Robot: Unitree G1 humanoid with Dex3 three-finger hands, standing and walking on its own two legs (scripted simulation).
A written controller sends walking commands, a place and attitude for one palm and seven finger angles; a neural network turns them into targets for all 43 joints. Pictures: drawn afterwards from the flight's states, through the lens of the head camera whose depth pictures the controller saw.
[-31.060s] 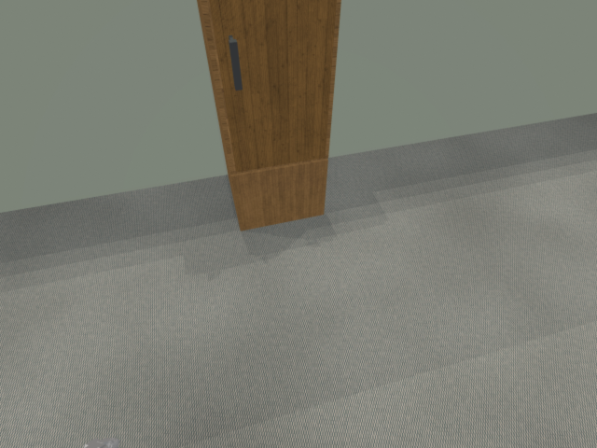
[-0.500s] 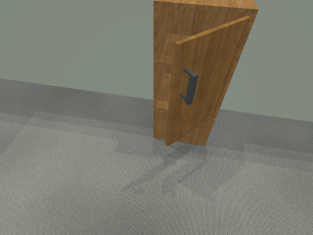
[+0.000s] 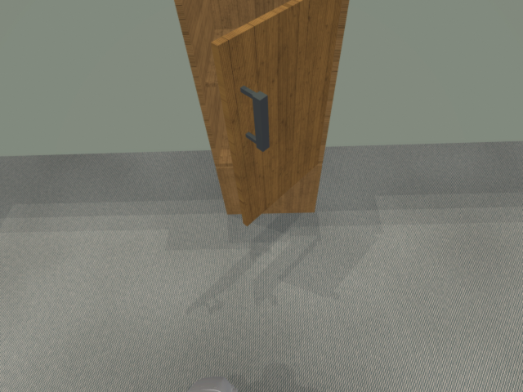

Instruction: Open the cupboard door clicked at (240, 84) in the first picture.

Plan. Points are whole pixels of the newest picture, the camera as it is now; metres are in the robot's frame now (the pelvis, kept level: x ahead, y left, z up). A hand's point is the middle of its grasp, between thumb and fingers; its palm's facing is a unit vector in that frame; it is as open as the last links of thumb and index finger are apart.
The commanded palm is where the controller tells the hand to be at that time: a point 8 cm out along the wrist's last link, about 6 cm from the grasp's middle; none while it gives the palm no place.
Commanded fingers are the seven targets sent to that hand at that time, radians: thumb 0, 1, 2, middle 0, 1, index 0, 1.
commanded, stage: walk to a spot facing it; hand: left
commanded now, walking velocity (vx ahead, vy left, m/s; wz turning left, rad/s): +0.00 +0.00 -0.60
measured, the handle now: (254, 119) +0.62 +0.07 +0.03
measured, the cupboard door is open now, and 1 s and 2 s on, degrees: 46 46 46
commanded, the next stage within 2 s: none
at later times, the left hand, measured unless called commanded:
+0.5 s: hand (143, 382) +0.14 +0.23 -0.16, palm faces -0.23 -0.95 -0.21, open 7.3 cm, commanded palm none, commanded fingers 0.00 0.90 0.90 -0.20 -0.30 -0.20 -0.30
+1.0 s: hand (202, 341) +0.21 +0.14 -0.16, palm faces -0.57 -0.79 -0.23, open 7.3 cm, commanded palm none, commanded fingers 0.00 0.90 0.90 -0.20 -0.30 -0.20 -0.30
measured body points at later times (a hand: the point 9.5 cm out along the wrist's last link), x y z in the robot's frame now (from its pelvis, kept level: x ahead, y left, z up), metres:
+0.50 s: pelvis +0.02 +0.05 +0.01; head +0.08 +0.06 +0.46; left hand +0.15 +0.28 -0.14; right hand +0.04 -0.22 -0.12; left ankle +0.05 +0.16 -0.73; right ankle -0.05 -0.08 -0.65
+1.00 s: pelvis +0.03 +0.03 +0.01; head +0.07 +0.01 +0.45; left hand +0.24 +0.18 -0.14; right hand -0.07 -0.22 -0.13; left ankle +0.11 +0.12 -0.71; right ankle -0.04 -0.08 -0.73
